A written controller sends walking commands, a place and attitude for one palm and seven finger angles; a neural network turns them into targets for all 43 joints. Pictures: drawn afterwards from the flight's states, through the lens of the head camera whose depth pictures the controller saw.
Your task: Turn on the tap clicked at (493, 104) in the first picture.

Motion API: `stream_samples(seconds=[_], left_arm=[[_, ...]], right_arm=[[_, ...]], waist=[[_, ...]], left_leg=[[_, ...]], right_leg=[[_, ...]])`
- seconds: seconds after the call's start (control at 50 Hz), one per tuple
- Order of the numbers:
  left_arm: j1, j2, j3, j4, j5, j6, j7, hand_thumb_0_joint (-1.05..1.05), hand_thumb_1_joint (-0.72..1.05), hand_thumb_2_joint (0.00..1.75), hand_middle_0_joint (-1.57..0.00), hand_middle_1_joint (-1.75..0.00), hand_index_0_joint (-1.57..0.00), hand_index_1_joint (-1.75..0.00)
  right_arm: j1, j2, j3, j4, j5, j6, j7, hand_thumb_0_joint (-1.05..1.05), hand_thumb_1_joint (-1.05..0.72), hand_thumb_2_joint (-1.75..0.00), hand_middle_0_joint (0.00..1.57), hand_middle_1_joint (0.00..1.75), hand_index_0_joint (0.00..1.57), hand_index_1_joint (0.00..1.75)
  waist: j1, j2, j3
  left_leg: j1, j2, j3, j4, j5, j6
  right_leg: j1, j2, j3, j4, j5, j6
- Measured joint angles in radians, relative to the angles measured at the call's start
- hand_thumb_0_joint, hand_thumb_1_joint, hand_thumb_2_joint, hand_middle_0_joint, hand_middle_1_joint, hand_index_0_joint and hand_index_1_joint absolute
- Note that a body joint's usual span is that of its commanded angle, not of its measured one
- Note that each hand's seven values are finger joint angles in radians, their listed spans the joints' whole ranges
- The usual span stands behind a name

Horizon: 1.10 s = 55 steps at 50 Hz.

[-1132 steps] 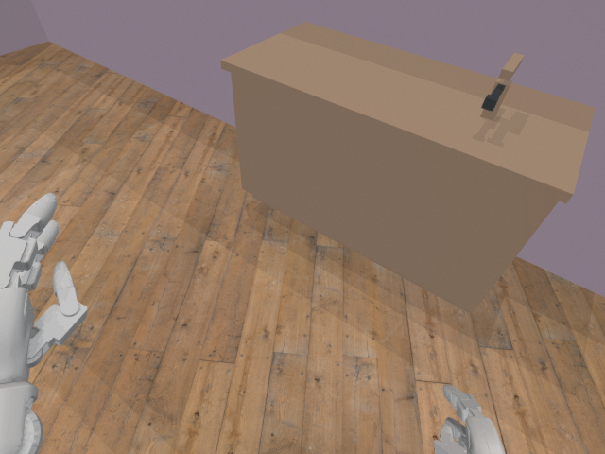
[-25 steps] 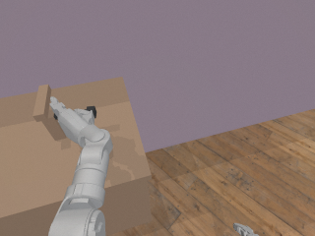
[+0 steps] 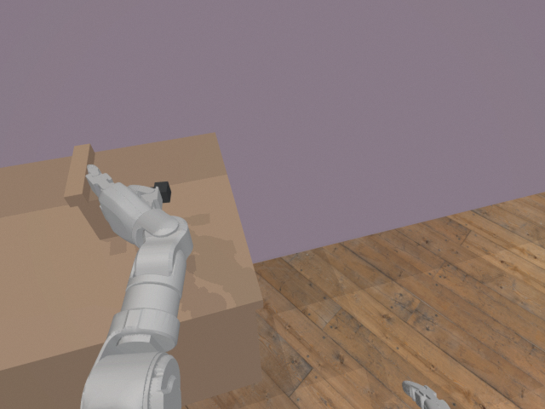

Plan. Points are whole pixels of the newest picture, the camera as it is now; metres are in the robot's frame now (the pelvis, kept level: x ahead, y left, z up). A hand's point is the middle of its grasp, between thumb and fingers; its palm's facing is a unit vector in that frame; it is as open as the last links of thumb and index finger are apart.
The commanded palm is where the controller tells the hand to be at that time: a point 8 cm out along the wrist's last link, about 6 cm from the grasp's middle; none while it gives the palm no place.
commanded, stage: lift the hand up off the lever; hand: left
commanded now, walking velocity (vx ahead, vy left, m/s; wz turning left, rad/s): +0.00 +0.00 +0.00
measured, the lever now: (162, 192) +0.48 +0.23 +0.04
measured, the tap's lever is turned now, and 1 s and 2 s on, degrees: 81 81 81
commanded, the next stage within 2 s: draw the hand back beside the body in 0.06 s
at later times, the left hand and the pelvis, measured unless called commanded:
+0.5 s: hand (148, 229) +0.34 +0.20 +0.11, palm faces +0.30 -0.94 -0.19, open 7.7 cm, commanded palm +0.30 +0.23 +0.14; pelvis +0.00 +0.00 +0.01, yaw -4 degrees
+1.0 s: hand (98, 253) +0.27 +0.22 +0.15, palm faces +0.25 -0.92 -0.30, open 7.5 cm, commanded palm +0.23 +0.27 +0.17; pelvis +0.01 +0.02 +0.02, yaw -4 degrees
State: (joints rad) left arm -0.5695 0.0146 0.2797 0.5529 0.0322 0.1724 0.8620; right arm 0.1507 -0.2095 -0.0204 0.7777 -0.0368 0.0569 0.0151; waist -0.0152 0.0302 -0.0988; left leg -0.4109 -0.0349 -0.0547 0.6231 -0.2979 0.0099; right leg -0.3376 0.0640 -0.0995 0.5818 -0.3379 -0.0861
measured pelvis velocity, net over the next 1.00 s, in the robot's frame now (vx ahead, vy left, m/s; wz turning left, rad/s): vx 0.01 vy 0.02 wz -0.06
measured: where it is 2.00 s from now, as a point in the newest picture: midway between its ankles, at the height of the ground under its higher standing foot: outside the picture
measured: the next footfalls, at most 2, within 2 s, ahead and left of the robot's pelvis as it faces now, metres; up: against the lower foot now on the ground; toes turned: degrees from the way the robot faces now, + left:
none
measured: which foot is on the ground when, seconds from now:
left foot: down 0.00-1.00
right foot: down 0.00-1.00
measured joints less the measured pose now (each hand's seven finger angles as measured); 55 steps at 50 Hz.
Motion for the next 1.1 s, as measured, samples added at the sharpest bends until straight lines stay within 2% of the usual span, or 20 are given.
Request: stream_samples(seconds=[0.18, 0.2, 0.28, 0.32, 0.36, 0.38, 0.46, 0.52, 0.58, 0.66, 0.76, 0.9, 1.02, 1.1], left_arm=[[0.025, -0.004, -0.004, -0.054, 0.017, -0.014, 0.011, 0.01, 0.90, 0.90, -0.15, -0.15, -0.15, -0.15], [0.035, 0.005, -0.022, -0.066, 0.024, -0.009, -0.014, 0.01, 0.90, 0.90, -0.15, -0.15, -0.15, -0.15], [0.128, 0.060, -0.102, -0.160, 0.011, -0.027, -0.219, 0.01, 0.90, 0.90, -0.15, -0.16, -0.15, -0.15], [0.186, 0.083, -0.123, -0.216, -0.024, -0.046, -0.326, 0.01, 0.90, 0.90, -0.15, -0.16, -0.15, -0.15], [0.250, 0.100, -0.126, -0.268, -0.078, -0.069, -0.422, 0.01, 0.90, 0.90, -0.16, -0.16, -0.16, -0.16], [0.281, 0.106, -0.121, -0.289, -0.103, -0.074, -0.456, 0.01, 0.90, 0.90, -0.16, -0.17, -0.16, -0.16], [0.436, 0.209, -0.113, -0.315, -0.121, -0.120, -0.607, 0.01, 0.90, 0.90, -0.17, -0.18, -0.17, -0.17], [0.536, 0.273, -0.107, -0.371, -0.127, -0.146, -0.670, 0.01, 0.90, 0.90, -0.17, -0.18, -0.17, -0.18], [0.582, 0.298, -0.122, -0.442, -0.123, -0.179, -0.692, 0.01, 0.90, 0.90, -0.17, -0.19, -0.17, -0.19], [0.586, 0.294, -0.156, -0.516, -0.120, -0.231, -0.706, 0.02, 0.90, 0.90, -0.17, -0.20, -0.17, -0.20], [0.612, 0.281, -0.172, -0.546, -0.121, -0.268, -0.734, 0.01, 0.90, 0.90, -0.17, -0.22, -0.18, -0.21], [0.731, 0.286, -0.146, -0.621, -0.119, -0.258, -0.763, 0.01, 0.89, 0.90, -0.19, -0.24, -0.19, -0.23], [0.815, 0.311, -0.089, -0.728, -0.124, -0.262, -0.760, 0.01, 0.89, 0.90, -0.20, -0.26, -0.20, -0.25], [0.858, 0.308, -0.073, -0.774, -0.126, -0.265, -0.760, 0.01, 0.90, 0.90, -0.20, -0.27, -0.20, -0.26]], right_arm=[[0.006, -0.003, -0.013, 0.002, -0.008, -0.007, 0.003, 0.01, -0.91, -0.90, 0.20, 0.30, 0.20, 0.30], [0.005, -0.002, -0.011, -0.001, -0.006, -0.001, -0.001, 0.01, -0.91, -0.90, 0.20, 0.30, 0.20, 0.30], [0.011, 0.001, -0.001, -0.043, 0.016, 0.028, -0.039, 0.01, -0.91, -0.90, 0.20, 0.30, 0.21, 0.30], [0.018, -0.001, 0.005, -0.066, 0.030, 0.039, -0.056, 0.01, -0.91, -0.90, 0.20, 0.30, 0.21, 0.30], [0.026, -0.003, 0.013, -0.086, 0.044, 0.047, -0.071, 0.01, -0.91, -0.90, 0.20, 0.30, 0.21, 0.30], [0.029, -0.005, 0.016, -0.094, 0.051, 0.051, -0.077, 0.01, -0.91, -0.90, 0.20, 0.30, 0.21, 0.30], [0.038, -0.004, 0.024, -0.127, 0.069, 0.050, -0.063, 0.01, -0.91, -0.90, 0.20, 0.30, 0.20, 0.30], [0.051, -0.015, 0.020, -0.150, 0.074, 0.020, -0.057, 0.01, -0.91, -0.90, 0.20, 0.30, 0.20, 0.30], [0.059, -0.043, 0.011, -0.151, 0.071, -0.022, -0.055, 0.01, -0.91, -0.90, 0.20, 0.30, 0.20, 0.30], [0.041, -0.066, 0.007, -0.124, 0.066, -0.054, -0.058, 0.01, -0.91, -0.90, 0.20, 0.30, 0.20, 0.30], [0.000, -0.036, 0.023, -0.119, 0.066, -0.050, -0.054, 0.01, -0.91, -0.90, 0.20, 0.30, 0.20, 0.30], [0.001, -0.002, 0.038, -0.155, 0.058, -0.052, -0.044, 0.01, -0.91, -0.90, 0.20, 0.30, 0.21, 0.30], [0.028, -0.015, 0.028, -0.155, 0.053, -0.057, -0.042, 0.01, -0.91, -0.90, 0.20, 0.30, 0.21, 0.30], [0.033, -0.024, 0.019, -0.147, 0.055, -0.057, -0.042, 0.01, -0.91, -0.90, 0.20, 0.30, 0.21, 0.30]], waist=[[-0.002, 0.003, 0.006], [-0.001, 0.001, 0.009], [-0.002, 0.000, 0.030], [-0.003, 0.003, 0.036], [-0.002, 0.005, 0.038], [-0.001, 0.006, 0.037], [-0.015, -0.002, 0.054], [-0.006, 0.001, 0.091], [0.022, 0.019, 0.129], [0.051, 0.041, 0.157], [0.045, 0.031, 0.152], [0.029, 0.025, 0.140], [0.043, 0.036, 0.134], [0.053, 0.035, 0.138]], left_leg=[[-0.005, 0.003, 0.008, 0.011, -0.005, 0.001], [0.001, 0.002, 0.010, 0.008, -0.005, 0.002], [0.051, 0.002, 0.032, -0.027, 0.005, 0.007], [0.083, 0.005, 0.043, -0.049, 0.011, 0.008], [0.115, 0.010, 0.055, -0.072, 0.017, 0.008], [0.131, 0.013, 0.060, -0.082, 0.019, 0.008], [0.209, 0.019, 0.072, -0.135, 0.034, 0.006], [0.250, 0.025, 0.071, -0.156, 0.043, 0.005], [0.270, 0.023, 0.062, -0.170, 0.054, 0.008], [0.283, 0.009, 0.048, -0.194, 0.076, 0.017], [0.295, 0.001, 0.051, -0.224, 0.094, 0.021], [0.321, 0.010, 0.067, -0.232, 0.081, 0.020], [0.330, 0.007, 0.065, -0.226, 0.068, 0.024], [0.325, 0.003, 0.062, -0.220, 0.065, 0.026]], right_leg=[[-0.006, 0.002, 0.007, 0.009, -0.001, 0.001], [-0.004, 0.000, 0.009, 0.011, -0.002, 0.001], [0.031, 0.000, 0.032, -0.003, 0.005, 0.003], [0.057, 0.002, 0.045, -0.020, 0.013, 0.004], [0.084, 0.006, 0.058, -0.041, 0.022, 0.006], [0.099, 0.009, 0.064, -0.052, 0.027, 0.006], [0.171, 0.015, 0.079, -0.101, 0.046, 0.005], [0.220, 0.022, 0.080, -0.142, 0.065, 0.002], [0.253, 0.021, 0.072, -0.174, 0.084, 0.005], [0.269, 0.007, 0.059, -0.193, 0.097, 0.013], [0.271, -0.001, 0.061, -0.204, 0.103, 0.017], [0.300, 0.008, 0.080, -0.229, 0.107, 0.017], [0.313, 0.005, 0.079, -0.230, 0.097, 0.021], [0.309, 0.001, 0.075, -0.223, 0.091, 0.024]])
